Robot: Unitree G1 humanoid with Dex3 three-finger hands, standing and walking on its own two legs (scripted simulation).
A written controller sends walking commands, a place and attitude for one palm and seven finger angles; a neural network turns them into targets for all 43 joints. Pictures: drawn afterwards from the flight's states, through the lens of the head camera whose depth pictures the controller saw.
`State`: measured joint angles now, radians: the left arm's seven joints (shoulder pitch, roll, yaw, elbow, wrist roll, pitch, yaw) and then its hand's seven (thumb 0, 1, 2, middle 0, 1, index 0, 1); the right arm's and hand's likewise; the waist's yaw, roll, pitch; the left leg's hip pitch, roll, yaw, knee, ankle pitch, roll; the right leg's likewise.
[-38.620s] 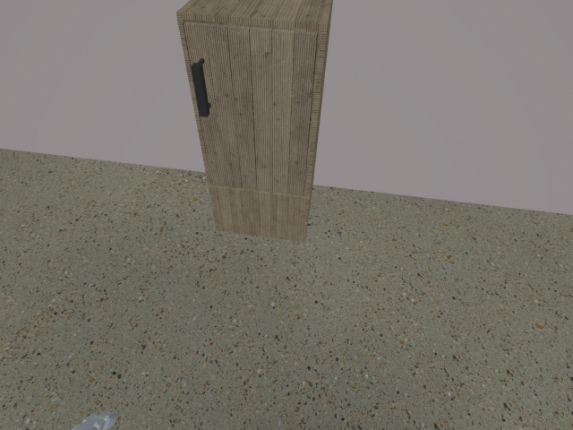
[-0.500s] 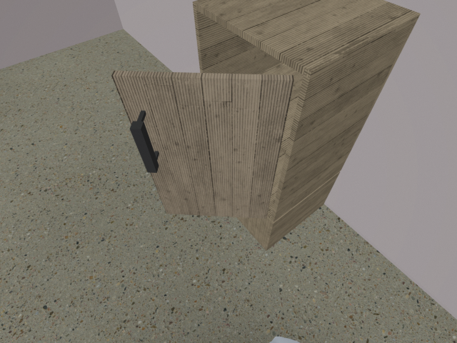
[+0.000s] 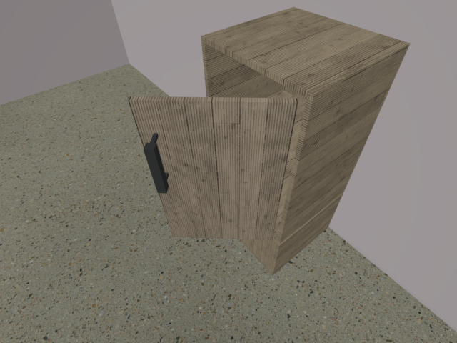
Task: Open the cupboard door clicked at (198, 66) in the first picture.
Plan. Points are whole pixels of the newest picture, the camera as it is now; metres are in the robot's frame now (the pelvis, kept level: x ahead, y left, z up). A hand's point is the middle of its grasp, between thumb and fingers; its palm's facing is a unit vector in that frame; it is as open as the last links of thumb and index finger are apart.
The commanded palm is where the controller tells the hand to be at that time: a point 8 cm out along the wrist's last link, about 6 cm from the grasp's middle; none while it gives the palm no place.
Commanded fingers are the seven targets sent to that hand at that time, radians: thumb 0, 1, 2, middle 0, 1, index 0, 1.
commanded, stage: come to a stop and stand still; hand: left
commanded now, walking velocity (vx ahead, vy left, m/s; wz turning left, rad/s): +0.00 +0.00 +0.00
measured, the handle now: (159, 163) +0.54 +0.22 -0.03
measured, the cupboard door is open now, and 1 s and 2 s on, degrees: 49 49 49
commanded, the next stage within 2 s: look again from close up in 0.30 s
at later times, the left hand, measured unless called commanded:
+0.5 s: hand out of the picture +0.03 +0.17 -0.16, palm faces -0.01 -0.97 -0.23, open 7.3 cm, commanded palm none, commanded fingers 0.00 0.90 0.90 -0.20 -0.30 -0.20 -0.30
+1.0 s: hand out of the picture +0.05 +0.15 -0.16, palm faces +0.02 -0.97 -0.23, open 7.3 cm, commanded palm none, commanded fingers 0.00 0.90 0.90 -0.20 -0.30 -0.20 -0.30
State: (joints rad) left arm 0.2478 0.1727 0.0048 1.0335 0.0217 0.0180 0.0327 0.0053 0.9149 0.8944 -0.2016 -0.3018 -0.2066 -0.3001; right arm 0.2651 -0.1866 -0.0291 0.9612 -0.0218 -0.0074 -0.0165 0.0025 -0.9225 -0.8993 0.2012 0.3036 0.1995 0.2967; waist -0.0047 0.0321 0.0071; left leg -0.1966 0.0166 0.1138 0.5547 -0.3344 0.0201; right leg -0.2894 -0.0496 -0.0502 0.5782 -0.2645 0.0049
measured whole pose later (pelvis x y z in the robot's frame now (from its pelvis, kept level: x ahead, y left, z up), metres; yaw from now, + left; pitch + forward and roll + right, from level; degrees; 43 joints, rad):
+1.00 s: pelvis +0.03 -0.03 +0.01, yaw +0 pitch -1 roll +1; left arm 0.23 0.16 0.00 1.13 0.01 -0.02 0.03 0.01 0.93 0.89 -0.20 -0.30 -0.21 -0.30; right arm 0.27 -0.15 0.00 1.13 -0.02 -0.02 -0.03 0.00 -0.91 -0.90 0.20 0.30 0.20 0.30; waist 0.00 0.02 0.04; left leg -0.08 0.05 0.10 0.40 -0.29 -0.03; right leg -0.20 0.00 -0.07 0.47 -0.26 -0.04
